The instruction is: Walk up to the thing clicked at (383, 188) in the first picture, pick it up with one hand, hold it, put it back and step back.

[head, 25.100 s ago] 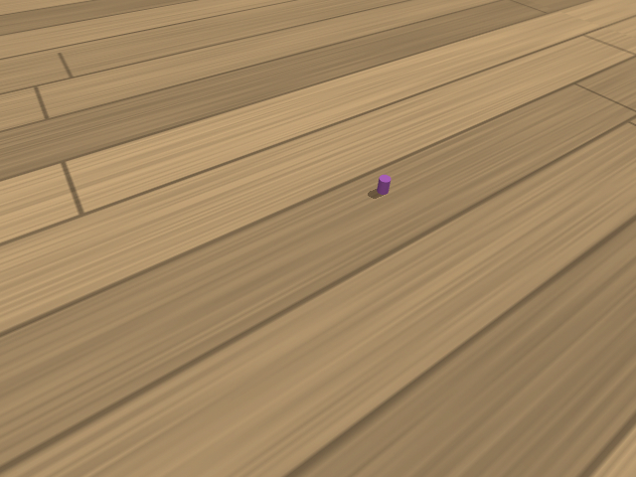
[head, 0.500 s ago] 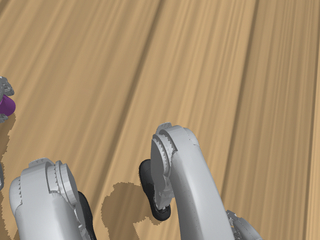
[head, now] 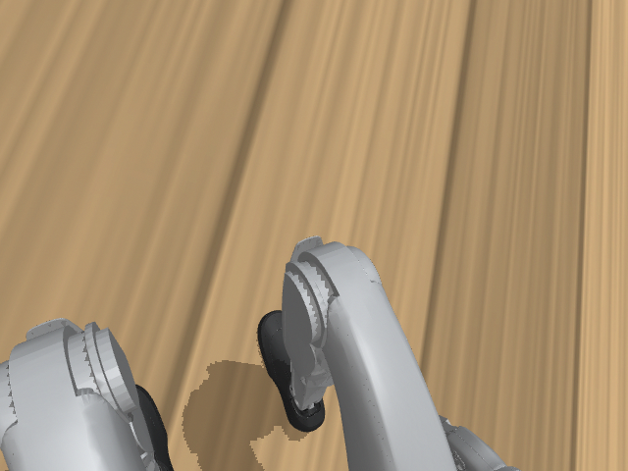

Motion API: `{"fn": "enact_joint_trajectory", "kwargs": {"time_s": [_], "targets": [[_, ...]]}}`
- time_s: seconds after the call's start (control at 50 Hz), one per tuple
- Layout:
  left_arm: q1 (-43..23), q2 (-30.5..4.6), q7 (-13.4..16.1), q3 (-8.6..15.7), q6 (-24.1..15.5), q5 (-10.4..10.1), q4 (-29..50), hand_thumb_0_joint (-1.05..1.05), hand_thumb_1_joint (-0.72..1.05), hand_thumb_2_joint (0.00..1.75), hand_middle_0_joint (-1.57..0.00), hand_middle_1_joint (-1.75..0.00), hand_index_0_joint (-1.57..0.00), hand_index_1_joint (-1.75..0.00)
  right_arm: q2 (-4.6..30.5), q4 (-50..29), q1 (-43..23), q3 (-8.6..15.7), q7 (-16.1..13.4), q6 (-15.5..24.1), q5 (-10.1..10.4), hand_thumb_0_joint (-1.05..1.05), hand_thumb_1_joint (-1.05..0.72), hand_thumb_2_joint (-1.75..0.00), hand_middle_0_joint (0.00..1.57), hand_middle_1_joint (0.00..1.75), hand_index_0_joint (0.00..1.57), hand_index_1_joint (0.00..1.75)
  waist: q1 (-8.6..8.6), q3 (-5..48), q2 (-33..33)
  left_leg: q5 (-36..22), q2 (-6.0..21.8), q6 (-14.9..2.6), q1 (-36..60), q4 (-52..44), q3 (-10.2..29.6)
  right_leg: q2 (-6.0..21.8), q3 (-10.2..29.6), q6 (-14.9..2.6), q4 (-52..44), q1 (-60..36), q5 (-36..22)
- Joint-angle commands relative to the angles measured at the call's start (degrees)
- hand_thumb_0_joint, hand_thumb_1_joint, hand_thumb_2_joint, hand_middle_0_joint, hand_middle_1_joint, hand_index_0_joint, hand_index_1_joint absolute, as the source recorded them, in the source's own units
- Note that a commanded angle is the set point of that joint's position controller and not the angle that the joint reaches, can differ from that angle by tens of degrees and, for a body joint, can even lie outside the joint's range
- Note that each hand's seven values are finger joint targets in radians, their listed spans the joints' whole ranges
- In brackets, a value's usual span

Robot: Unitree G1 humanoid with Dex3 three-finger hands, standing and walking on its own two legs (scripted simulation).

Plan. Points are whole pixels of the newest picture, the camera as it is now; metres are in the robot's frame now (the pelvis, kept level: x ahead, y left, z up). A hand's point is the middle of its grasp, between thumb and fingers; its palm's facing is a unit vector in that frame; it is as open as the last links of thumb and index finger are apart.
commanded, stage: rest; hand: left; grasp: from above
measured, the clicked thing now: out of the picture +0.47 +0.29 -0.24
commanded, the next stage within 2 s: open in 0.72 s
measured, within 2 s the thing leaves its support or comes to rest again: rests again in 0.28 s
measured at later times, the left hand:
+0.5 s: hand out of the picture +0.45 +0.28 -0.24, palm faces -0.46 -0.13 -0.88, open 7.9 cm
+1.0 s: hand out of the picture +0.46 +0.28 -0.24, palm faces -0.46 -0.12 -0.88, open 8.4 cm
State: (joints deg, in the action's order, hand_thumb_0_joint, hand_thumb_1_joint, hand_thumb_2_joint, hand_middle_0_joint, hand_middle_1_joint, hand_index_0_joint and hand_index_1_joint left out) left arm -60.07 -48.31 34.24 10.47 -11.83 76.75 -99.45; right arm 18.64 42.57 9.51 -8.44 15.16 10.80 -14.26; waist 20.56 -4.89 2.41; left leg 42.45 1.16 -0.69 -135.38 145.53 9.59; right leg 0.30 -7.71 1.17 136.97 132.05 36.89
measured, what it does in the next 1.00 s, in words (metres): stands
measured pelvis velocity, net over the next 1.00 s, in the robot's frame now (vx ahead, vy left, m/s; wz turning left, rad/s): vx -0.01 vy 0.00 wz -0.05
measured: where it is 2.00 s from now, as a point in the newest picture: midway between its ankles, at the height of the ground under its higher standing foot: (230, 430)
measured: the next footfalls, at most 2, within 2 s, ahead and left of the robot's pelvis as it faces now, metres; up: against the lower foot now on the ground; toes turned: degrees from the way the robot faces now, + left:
none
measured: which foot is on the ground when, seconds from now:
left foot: down 0.00-1.00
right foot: down 0.00-1.00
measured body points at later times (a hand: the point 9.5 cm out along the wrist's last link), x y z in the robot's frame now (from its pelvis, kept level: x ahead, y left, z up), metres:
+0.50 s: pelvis +0.00 +0.00 +0.00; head +0.27 +0.10 +0.34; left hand +0.47 +0.29 -0.19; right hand +0.01 -0.26 -0.06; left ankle +0.06 +0.12 -0.27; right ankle +0.11 -0.12 -0.27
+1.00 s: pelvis -0.01 +0.00 +0.00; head +0.27 +0.10 +0.34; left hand +0.48 +0.28 -0.19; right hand +0.01 -0.25 -0.06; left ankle +0.06 +0.12 -0.27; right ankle +0.11 -0.12 -0.27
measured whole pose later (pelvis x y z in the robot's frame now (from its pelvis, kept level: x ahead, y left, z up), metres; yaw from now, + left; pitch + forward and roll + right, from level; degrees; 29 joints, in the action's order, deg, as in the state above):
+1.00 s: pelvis -0.01 +0.00 +0.00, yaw -3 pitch +28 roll -13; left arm -63.0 -54.5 37.0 7.5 -12.7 76.1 -104.1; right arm 20.5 39.8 7.9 -15.0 17.6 15.2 -15.2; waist 23.0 -9.3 5.5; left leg 42.3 1.5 -0.9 -134.3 146.9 12.4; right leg -0.9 -10.0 2.0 135.9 129.9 35.3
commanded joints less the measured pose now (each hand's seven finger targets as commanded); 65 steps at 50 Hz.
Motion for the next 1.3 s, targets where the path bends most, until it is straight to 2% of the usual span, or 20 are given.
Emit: {"fn": "enact_joint_trajectory", "kwargs": {"time_s": [0.0,0.06,0.1,0.24,0.32,0.36,0.42,0.46,0.56,0.64,0.72,0.74,0.8,0.82,0.88,0.96,1.06,1.14,1.16,1.28], "targets": [[-17.08,-14.48,2.68,0.7,-0.65,-0.96,7.44,0.0,0.61,0.55,-0.93,-0.64,-0.98,-0.58,17.03,1.57,13.85,4.52,0.07,0.59,-0.16,0.0,-0.9,-0.9,0.2,0.3,0.2,0.3,2.78,38.21,-21.58,-13.89,-0.97,-1.01,25.57,-14.32,-4.57,-2.8,-5.09,-2.21,-12.32,-23.25,-14.19],[-17.59,-14.01,2.86,-0.24,-1.1,-0.65,6.24,0.0,0.63,0.53,-0.93,-0.65,-0.99,-0.59,16.93,1.3,13.29,3.64,0.38,1.17,-0.47,0.0,-0.9,-0.9,0.2,0.3,0.2,0.3,3.66,37.36,-22.02,-13.5,-0.89,-0.79,26.72,-14.04,-4.29,-2.94,-5.42,-2.2,-12.0,-22.86,-13.91],[-16.82,-14.96,3.45,0.06,-1.11,-0.47,6.68,0.0,0.64,0.54,-0.94,-0.64,-1.0,-0.58,17.37,1.27,12.95,3.57,0.43,1.27,-0.38,0.0,-0.9,-0.9,0.2,0.3,0.2,0.3,2.85,38.14,-23.03,-13.88,-0.86,-0.59,27.45,-14.33,-4.18,-3.04,-5.52,-2.31,-11.97,-23.34,-14.27],[-16.7,-15.01,4.65,-0.61,-0.39,-0.04,5.22,0.0,0.67,0.58,-0.97,-0.65,-1.03,-0.6,18.36,0.41,11.5,3.22,1.11,2.07,-0.73,0.0,-0.91,-0.9,0.2,0.3,0.2,0.3,3.42,35.67,-23.85,-12.72,-0.48,-0.23,27.07,-14.54,-3.33,-3.09,-6.25,-2.5,-11.11,-20.62,-13.45],[-15.55,-15.95,5.25,0.76,0.11,-0.29,4.57,0.0,0.67,0.57,-0.96,-0.66,-1.02,-0.6,18.56,0.1,11.82,3.12,1.43,2.12,-0.54,0.0,-0.91,-0.9,0.2,0.3,0.2,0.3,3.08,35.79,-24.91,-14.04,-0.4,-0.04,27.76,-15.64,-2.77,-3.26,-6.57,-2.52,-10.99,-21.15,-14.16],[-16.28,-14.91,5.0,-0.21,0.39,-0.04,4.14,0.0,0.66,0.58,-0.96,-0.66,-1.01,-0.61,18.04,-0.04,11.87,2.51,1.76,2.29,-1.0,0.0,-0.91,-0.9,0.2,0.3,0.2,0.3,4.41,35.22,-23.3,-14.33,-0.45,-0.43,27.11,-14.32,-3.33,-3.32,-6.38,-2.21,-11.29,-22.07,-14.98],[-17.81,-14.8,4.49,-0.92,0.25,-1.15,4.1,0.0,0.65,0.57,-0.95,-0.66,-1.01,-0.61,18.53,0.11,11.62,2.18,2.19,3.03,-0.91,0.0,-0.91,-0.9,0.2,0.3,0.2,0.3,5.25,34.02,-23.53,-13.55,-0.24,-0.48,27.12,-13.85,-2.9,-3.32,-6.34,-2.07,-11.41,-21.89,-14.7],[-17.28,-16.45,4.71,-0.04,0.11,-1.34,4.44,0.0,0.64,0.56,-0.95,-0.66,-1.0,-0.6,19.07,0.1,11.49,1.95,2.08,3.35,-0.56,0.0,-0.91,-0.9,0.2,0.3,0.2,0.3,4.25,34.15,-23.73,-12.98,-0.16,-0.14,27.57,-15.22,-1.91,-3.15,-6.71,-2.3,-11.43,-21.35,-13.76],[-17.32,-16.17,4.32,-1.38,-0.2,-0.93,4.49,0.0,0.68,0.57,-0.97,-0.67,-1.03,-0.61,18.92,-0.41,11.24,1.11,2.63,3.56,-0.86,0.0,-0.91,-0.9,0.2,0.3,0.2,0.3,5.23,34.96,-25.85,-15.37,0.09,0.22,30.03,-14.59,-1.97,-3.45,-6.87,-2.13,-10.69,-23.01,-15.93],[-17.41,-15.11,4.54,-2.58,-0.34,-1.41,2.55,0.0,0.66,0.6,-0.96,-0.68,-1.01,-0.63,18.62,-0.53,10.8,0.17,2.69,3.85,-0.95,0.0,-0.91,-0.9,0.2,0.3,0.2,0.3,5.91,32.72,-22.38,-13.62,-0.07,-0.51,25.95,-13.39,-2.61,-3.62,-6.56,-1.91,-11.93,-23.81,-15.18],[-17.89,-18.17,4.99,-1.75,-0.74,-1.76,2.71,0.0,0.63,0.58,-0.95,-0.66,-1.0,-0.62,19.44,-0.83,10.69,-0.28,2.38,4.17,-0.55,0.0,-0.91,-0.91,0.2,0.3,0.2,0.3,5.14,33.58,-22.54,-13.08,0.09,-0.56,25.75,-13.58,-2.27,-3.9,-6.47,-1.98,-12.44,-24.63,-14.57],[-18.17,-17.15,4.82,-2.35,-0.66,-1.62,1.99,0.0,0.65,0.59,-0.96,-0.66,-1.0,-0.61,19.43,-1.1,11.1,-0.64,2.52,4.28,-0.7,0.0,-0.91,-0.9,0.2,0.3,0.2,0.3,6.29,32.82,-21.46,-13.37,0.08,-0.59,25.76,-13.43,-1.91,-3.75,-6.81,-1.83,-12.12,-24.32,-14.87],[-18.12,-17.9,5.01,-2.64,-0.81,-1.79,1.72,0.0,0.64,0.55,-0.94,-0.66,-0.99,-0.6,19.4,-1.11,10.25,-0.95,2.32,4.35,-0.59,0.0,-0.9,-0.9,0.2,0.3,0.2,0.3,5.66,32.77,-21.83,-11.64,0.15,-0.67,24.5,-13.61,-1.95,-4.08,-6.78,-1.95,-12.41,-24.66,-13.41],[-18.34,-17.42,4.99,-2.83,-0.8,-1.9,1.24,0.0,0.56,0.62,-0.86,-0.66,-0.91,-0.63,19.47,-1.34,10.38,-1.11,2.29,4.54,-0.73,0.0,-0.9,-0.9,0.2,0.3,0.2,0.3,6.22,31.79,-21.48,-10.66,0.05,-0.75,24.16,-13.53,-1.91,-3.78,-6.95,-1.81,-12.61,-23.99,-12.56],[-19.04,-17.68,5.08,-2.95,-0.86,-1.81,2.8,0.0,0.32,0.54,-0.64,-0.68,-0.7,-0.62,19.84,-1.43,10.52,-0.96,2.26,4.69,-0.8,0.0,-0.9,-0.9,0.2,0.3,0.2,0.3,6.3,32.23,-22.79,-11.04,0.25,-0.51,25.52,-13.92,-1.54,-3.96,-7.2,-1.86,-12.41,-23.6,-12.88],[-19.01,-18.74,5.64,-2.63,-0.92,-1.62,3.26,0.0,0.04,0.57,-0.51,-0.68,-0.54,-0.65,20.12,-1.43,10.53,-1.24,2.24,4.63,-0.72,0.0,-0.9,-0.9,0.2,0.3,0.2,0.3,5.9,32.32,-23.35,-11.29,0.46,-0.2,25.95,-14.9,-0.91,-4.07,-7.51,-2.02,-12.44,-23.71,-12.96],[-18.46,-17.03,5.62,-3.96,-0.39,-1.12,1.68,0.0,-0.09,0.69,-0.43,-0.75,-0.44,-0.74,19.95,-1.99,9.99,-1.36,2.63,4.97,-0.68,0.0,-0.9,-0.9,0.2,0.3,0.2,0.3,6.75,30.42,-23.28,-11.53,0.45,-0.16,25.75,-14.34,-0.89,-3.93,-7.52,-1.85,-12.19,-22.82,-13.74],[-17.33,-18.09,5.82,-2.87,0.46,-1.66,1.72,0.0,-0.17,0.77,-0.37,-0.81,-0.37,-0.81,20.1,-1.62,10.25,-1.07,2.72,5.02,-0.59,0.0,-0.9,-0.9,0.2,0.3,0.2,0.3,5.45,32.2,-25.95,-13.37,0.64,0.38,27.97,-15.43,-0.82,-4.13,-7.44,-2.18,-12.02,-23.63,-14.86],[-17.13,-16.87,5.46,-3.57,0.74,-1.63,1.18,0.0,-0.19,0.8,-0.36,-0.81,-0.36,-0.81,19.76,-2.11,10.03,-1.41,3.04,5.19,-0.77,0.0,-0.9,-0.9,0.2,0.3,0.2,0.3,6.19,31.01,-24.82,-13.25,0.67,0.4,27.95,-15.13,-0.37,-3.81,-7.81,-2.05,-11.49,-22.16,-14.66],[-16.15,-17.28,4.69,-3.2,1.46,-2.3,2.14,0.0,-0.29,0.82,-0.26,-0.87,-0.27,-0.86,20.07,-2.38,10.43,-1.21,3.26,5.09,-0.61,0.0,-0.89,-0.9,0.2,0.3,0.2,0.3,6.03,32.0,-25.19,-14.58,0.63,0.22,27.85,-15.07,-0.87,-4.19,-7.52,-2.12,-11.96,-24.01,-15.94]]}}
